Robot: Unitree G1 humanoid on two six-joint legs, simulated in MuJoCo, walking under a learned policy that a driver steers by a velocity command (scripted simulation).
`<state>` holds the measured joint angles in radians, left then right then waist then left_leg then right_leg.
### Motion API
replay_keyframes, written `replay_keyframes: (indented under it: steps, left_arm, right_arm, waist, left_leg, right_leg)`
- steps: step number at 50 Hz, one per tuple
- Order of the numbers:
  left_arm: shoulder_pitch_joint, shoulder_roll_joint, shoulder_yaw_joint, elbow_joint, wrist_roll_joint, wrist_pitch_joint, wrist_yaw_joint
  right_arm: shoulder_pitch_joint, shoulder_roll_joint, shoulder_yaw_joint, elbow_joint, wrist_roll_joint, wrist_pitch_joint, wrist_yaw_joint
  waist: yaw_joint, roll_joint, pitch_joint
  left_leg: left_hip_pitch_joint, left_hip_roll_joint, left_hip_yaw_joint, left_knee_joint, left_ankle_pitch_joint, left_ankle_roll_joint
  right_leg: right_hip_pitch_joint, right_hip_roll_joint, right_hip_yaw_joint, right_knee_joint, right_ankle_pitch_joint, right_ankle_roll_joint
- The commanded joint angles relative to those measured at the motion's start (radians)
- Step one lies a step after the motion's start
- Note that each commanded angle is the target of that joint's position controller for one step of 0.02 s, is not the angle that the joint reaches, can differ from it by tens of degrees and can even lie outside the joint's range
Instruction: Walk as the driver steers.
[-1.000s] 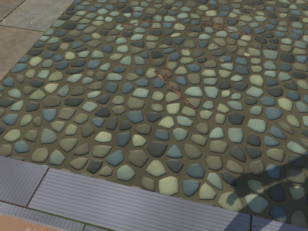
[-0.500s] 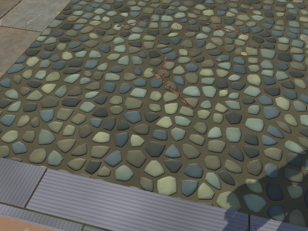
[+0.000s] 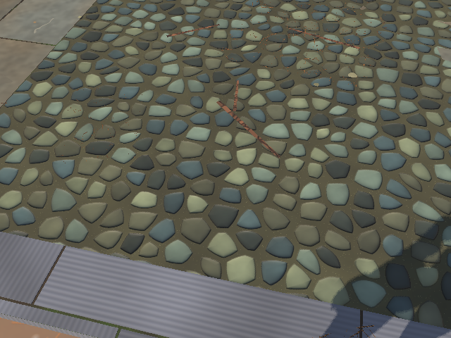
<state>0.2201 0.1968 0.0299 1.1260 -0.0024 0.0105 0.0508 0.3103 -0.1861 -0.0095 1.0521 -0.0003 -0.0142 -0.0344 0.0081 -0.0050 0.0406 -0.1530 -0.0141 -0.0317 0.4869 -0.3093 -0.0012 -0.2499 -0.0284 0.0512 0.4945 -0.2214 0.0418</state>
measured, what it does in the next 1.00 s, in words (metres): walks ahead: left foot 0.04 m higher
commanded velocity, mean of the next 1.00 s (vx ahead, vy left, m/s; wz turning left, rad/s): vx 0.26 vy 0.00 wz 0.00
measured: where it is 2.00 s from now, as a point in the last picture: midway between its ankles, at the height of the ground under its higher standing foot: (240, 261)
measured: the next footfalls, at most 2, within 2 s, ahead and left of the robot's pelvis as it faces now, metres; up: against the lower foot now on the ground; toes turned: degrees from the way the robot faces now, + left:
left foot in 0.90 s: +0.43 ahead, +0.13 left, +0.04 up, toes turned +5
right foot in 1.42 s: +0.56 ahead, -0.11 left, +0.04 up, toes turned -7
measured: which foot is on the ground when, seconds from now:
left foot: down 0.00-0.50, up 0.52-0.88, down 0.90-1.00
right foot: down 0.00-0.98, up 1.00-1.00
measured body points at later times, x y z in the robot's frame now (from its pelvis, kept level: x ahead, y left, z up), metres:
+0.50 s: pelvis +0.04 -0.03 -0.01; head +0.04 -0.04 +0.44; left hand +0.04 +0.22 -0.16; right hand -0.01 -0.27 -0.17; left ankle -0.03 +0.12 -0.74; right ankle +0.03 -0.13 -0.74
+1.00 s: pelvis +0.27 +0.01 +0.00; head +0.31 +0.01 +0.45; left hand +0.16 +0.24 -0.14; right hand +0.50 -0.20 -0.10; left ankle +0.38 +0.12 -0.71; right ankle +0.05 -0.13 -0.69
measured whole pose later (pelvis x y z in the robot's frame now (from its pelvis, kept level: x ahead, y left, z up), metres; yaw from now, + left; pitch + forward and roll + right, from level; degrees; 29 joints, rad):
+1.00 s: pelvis +0.27 +0.01 +0.00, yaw +0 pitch +2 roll +2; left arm 0.51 0.19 0.00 1.06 0.00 -0.07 0.00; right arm -0.05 -0.19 -0.03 0.84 0.03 -0.10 0.04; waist 0.05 -0.04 0.05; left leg -0.52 -0.01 0.11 0.64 -0.47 0.04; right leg -0.01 -0.08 0.02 0.69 -0.37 -0.01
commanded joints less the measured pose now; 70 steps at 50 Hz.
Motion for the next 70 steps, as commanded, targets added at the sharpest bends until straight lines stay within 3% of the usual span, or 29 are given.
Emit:
replay_keyframes:
  steps: [1, 13, 16, 18, 20, 22, 24, 25, 26, 27, 28, 29, 32, 38, 44, 45, 47, 48, 49, 50, 51, 52, 53, 56, 58, 62, 67, 69, 70]
  left_arm:
    - [0.041, 0.096, 0.012, -0.018, 0.0, -0.005, 0.003]
    - [0.065, 0.087, 0.005, -0.018, -0.001, -0.007, 0.002]
    - [0.087, 0.082, 0.006, -0.009, -0.009, -0.006, 0.006]
    - [0.053, 0.072, 0.004, -0.035, -0.01, -0.026, 0.0]
    - [0.03, 0.035, -0.004, -0.058, -0.014, -0.062, -0.019]
    - [0.045, 0.032, -0.003, -0.069, -0.027, -0.092, -0.037]
    - [0.184, 0.037, 0.006, -0.02, -0.032, -0.106, -0.043]
    - [0.291, 0.081, 0.023, 0.013, -0.022, -0.109, -0.044]
    - [0.44, 0.202, 0.057, 0.033, -0.024, -0.113, -0.049]
    - [0.483, 0.232, 0.054, 0.032, -0.007, -0.128, -0.061]
    - [0.369, 0.162, 0.032, 0.001, -0.003, -0.14, -0.06]
    - [0.295, 0.121, 0.02, -0.03, -0.007, -0.143, -0.063]
    - [0.268, 0.065, -0.003, -0.05, -0.003, -0.124, -0.065]
    - [0.331, 0.13, 0.001, -0.073, 0.01, -0.091, -0.029]
    - [0.36, 0.156, 0.015, -0.076, -0.014, -0.075, -0.022]
    - [0.355, 0.174, 0.02, -0.084, -0.009, -0.072, -0.024]
    - [0.422, 0.092, -0.01, -0.078, 0.005, -0.069, -0.034]
    - [0.401, 0.128, -0.01, -0.086, -0.001, -0.084, -0.044]
    - [0.331, 0.143, -0.014, -0.118, -0.006, -0.101, -0.057]
    - [0.302, 0.092, -0.025, -0.14, 0.01, -0.121, -0.068]
    - [0.178, 0.168, 0.006, -0.172, -0.003, -0.134, -0.067]
    - [0.1, 0.156, 0.014, -0.215, -0.039, -0.13, -0.058]
    - [0.074, 0.129, 0.015, -0.231, -0.055, -0.118, -0.045]
    - [0.187, 0.052, 0.019, -0.213, -0.039, -0.045, -0.036]
    - [0.153, 0.08, 0.031, -0.237, -0.026, -0.031, -0.035]
    - [0.039, 0.117, 0.047, -0.267, -0.012, -0.034, -0.043]
    - [-0.041, 0.123, 0.058, -0.285, -0.014, -0.034, -0.054]
    - [0.039, 0.136, 0.072, -0.27, -0.015, -0.035, -0.055]
    - [0.172, 0.148, 0.088, -0.231, -0.014, -0.035, -0.054]
  right_arm:
    - [0.069, -0.092, -0.014, -0.01, 0.001, -0.005, -0.003]
    - [0.091, -0.082, -0.008, 0.01, 0.002, -0.004, -0.004]
    - [0.108, -0.112, -0.02, 0.016, 0.013, 0.003, -0.013]
    - [0.127, -0.145, -0.031, 0.003, 0.023, -0.005, -0.014]
    - [0.151, -0.199, -0.053, 0.0, 0.033, -0.024, -0.009]
    - [0.096, -0.19, -0.054, -0.023, 0.034, -0.034, -0.003]
    - [0.009, -0.163, -0.046, -0.055, 0.041, -0.036, 0.006]
    - [-0.02, -0.139, -0.04, -0.073, 0.036, -0.043, 0.007]
    - [-0.04, -0.083, -0.026, -0.105, 0.029, -0.058, 0.005]
    - [-0.036, -0.068, -0.022, -0.127, 0.04, -0.079, 0.005]
    - [-0.036, -0.098, -0.029, -0.128, 0.052, -0.091, 0.013]
    - [-0.034, -0.098, -0.029, -0.119, 0.051, -0.101, 0.025]
    - [-0.08, -0.138, -0.057, -0.121, 0.028, -0.108, 0.039]
    - [-0.291, -0.044, -0.023, -0.199, 0.024, -0.086, 0.058]
    - [-0.445, -0.08, -0.014, -0.28, 0.03, -0.09, 0.081]
    - [-0.407, -0.102, -0.022, -0.277, 0.023, -0.093, 0.083]
    - [-0.224, -0.155, -0.059, -0.23, 0.033, -0.099, 0.079]
    - [-0.063, -0.181, -0.08, -0.185, 0.046, -0.096, 0.076]
    - [0.131, -0.272, -0.115, -0.128, 0.044, -0.075, 0.063]
    - [0.215, -0.27, -0.106, -0.08, 0.032, -0.058, 0.054]
    - [0.179, -0.209, -0.084, -0.08, 0.016, -0.056, 0.049]
    - [0.068, -0.163, -0.068, -0.093, 0.012, -0.06, 0.053]
    - [-0.049, -0.111, -0.054, -0.112, 0.013, -0.065, 0.058]
    - [-0.153, -0.086, -0.045, -0.111, 0.012, -0.072, 0.07]
    - [-0.141, -0.12, -0.05, -0.093, 0.014, -0.079, 0.06]
    - [-0.119, -0.16, -0.057, -0.09, -0.005, -0.078, 0.03]
    - [-0.113, -0.2, -0.07, -0.081, 0.013, -0.071, 0.029]
    - [-0.131, -0.21, -0.075, -0.079, 0.017, -0.058, 0.027]
    - [-0.17, -0.209, -0.074, -0.085, 0.017, -0.048, 0.023]
  waist:
    - [-0.001, 0.005, 0.022]
    - [-0.004, 0.004, 0.026]
    - [-0.009, 0.046, 0.046]
    - [-0.029, 0.093, 0.121]
    - [-0.042, 0.198, 0.141]
    - [-0.006, 0.192, 0.176]
    - [0.07, 0.138, 0.16]
    - [0.101, 0.025, 0.116]
    - [0.143, -0.248, 0.047]
    - [0.128, -0.309, 0.017]
    - [0.067, -0.157, 0.083]
    - [0.043, -0.099, 0.1]
    - [0.027, -0.074, 0.078]
    - [0.059, -0.077, 0.089]
    - [0.045, -0.093, 0.138]
    - [0.018, -0.114, 0.09]
    - [-0.07, -0.093, -0.116]
    - [-0.143, -0.113, -0.236]
    - [-0.219, -0.01, -0.363]
    - [-0.196, 0.128, -0.477]
    - [-0.195, 0.066, -0.367]
    - [-0.132, 0.062, -0.247]
    - [-0.076, 0.033, -0.155]
    - [0.044, 0.082, -0.058]
    - [0.07, 0.106, -0.008]
    - [0.084, 0.107, -0.035]
    - [0.094, 0.112, -0.025]
    - [0.131, 0.126, -0.025]
    - [0.201, 0.111, -0.06]
  left_leg:
    - [-0.11, 0.018, -0.009, -0.114, 0.111, 0.014]
    - [-0.114, 0.016, -0.003, -0.108, 0.11, 0.011]
    - [-0.147, 0.013, -0.025, -0.136, -0.31, 0.053]
    - [-0.18, 0.097, -0.146, -0.202, -0.511, 0.115]
    - [-0.141, 0.251, -0.353, -0.296, -0.554, 0.198]
    - [-0.194, 0.295, -0.393, -0.309, -0.493, 0.222]
    - [-0.289, 0.186, -0.233, -0.186, -0.346, 0.149]
    - [-0.353, 0.104, -0.119, 0.013, -0.174, 0.106]
    - [-0.501, -0.02, 0.055, 0.369, -0.105, 0.042]
    - [-0.616, -0.04, -0.02, 0.621, -0.239, 0.046]
    - [-0.682, 0.029, -0.076, 0.754, -0.181, 0.07]
    - [-0.696, 0.07, -0.075, 0.776, -0.078, 0.092]
    - [-0.649, 0.128, -0.014, 0.643, 0.091, 0.088]
    - [-0.594, 0.094, 0.076, 0.336, 0.23, 0.014]
    - [-0.55, 0.066, 0.089, 0.135, 0.224, 0.063]
    - [-0.444, 0.018, 0.151, 0.157, 0.163, 0.078]
    - [-0.01, -0.042, 0.184, 0.211, 0.123, 0.143]
    - [0.321, 0.01, 0.086, 0.16, 0.186, 0.173]
    - [0.603, 0.195, -0.191, 0.034, 0.041, 0.233]
    - [0.711, 0.365, -0.444, -0.043, 0.1, 0.268]
    - [0.556, 0.348, -0.376, -0.08, 0.297, 0.219]
    - [0.408, 0.314, -0.276, -0.128, 0.295, 0.181]
    - [0.264, 0.28, -0.222, -0.187, 0.223, 0.161]
    - [-0.073, 0.268, -0.15, -0.323, 0.007, 0.166]
    - [-0.121, 0.274, -0.119, -0.378, 0.0, 0.178]
    - [-0.103, 0.234, -0.004, -0.392, 0.081, 0.164]
    - [-0.02, 0.254, 0.066, -0.371, 0.081, 0.154]
    - [-0.001, 0.265, 0.082, -0.252, 0.142, 0.165]
    - [-0.036, 0.24, 0.12, -0.089, 0.261, 0.153]
  right_leg:
    - [0.062, 0.007, -0.019, -0.06, 0.111, -0.025]
    - [0.055, 0.011, -0.021, -0.056, 0.111, -0.029]
    - [-0.001, 0.073, -0.083, 0.007, -0.279, -0.044]
    - [-0.118, 0.075, -0.089, 0.082, -0.365, -0.062]
    - [-0.191, 0.059, -0.113, 0.256, -0.212, -0.066]
    - [-0.161, 0.017, -0.088, 0.243, -0.221, -0.103]
    - [0.092, 0.048, -0.108, -0.002, -0.162, -0.119]
    - [0.23, -0.011, 0.014, -0.073, -0.126, -0.126]
    - [0.368, -0.207, 0.372, -0.252, -0.264, -0.222]
    - [0.385, -0.367, 0.72, -0.366, -0.326, -0.326]
    - [0.338, -0.377, 0.666, -0.349, -0.305, -0.32]
    - [0.31, -0.323, 0.517, -0.342, -0.259, -0.286]
    - [0.305, -0.204, 0.227, -0.362, 0.053, -0.207]
    - [0.23, -0.173, 0.067, -0.389, 0.252, -0.225]
    - [0.311, -0.236, 0.033, -0.37, 0.371, -0.203]
    - [0.299, -0.236, 0.016, -0.328, 0.526, -0.206]
    - [0.172, -0.179, -0.057, 0.018, 1.077, -0.152]
    - [-0.028, -0.162, -0.047, 0.217, 1.025, -0.11]
    - [-0.25, -0.068, -0.071, 0.517, 0.618, -0.055]
    - [-0.352, 0.004, 0.028, 0.745, -0.294, -0.067]
    - [-0.369, -0.013, 0.119, 0.794, -0.356, -0.1]
    - [-0.403, -0.041, 0.072, 0.74, -0.293, -0.111]
    - [-0.398, -0.063, 0.029, 0.682, -0.231, -0.106]
    - [-0.237, -0.086, -0.016, 0.708, -0.202, -0.088]
    - [-0.291, -0.098, -0.017, 0.688, -0.117, -0.081]
    - [-0.303, -0.093, -0.084, 0.579, 0.0, -0.049]
    - [-0.189, -0.079, -0.139, 0.371, -0.059, -0.05]
    - [-0.098, -0.046, -0.184, 0.284, -0.168, -0.066]
    - [0.049, -0.007, -0.224, 0.18, -0.173, -0.082]
Over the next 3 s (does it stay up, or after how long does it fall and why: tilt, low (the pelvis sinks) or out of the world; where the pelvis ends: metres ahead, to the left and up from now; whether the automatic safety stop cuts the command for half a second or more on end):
stays up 1.33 -0.17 0.03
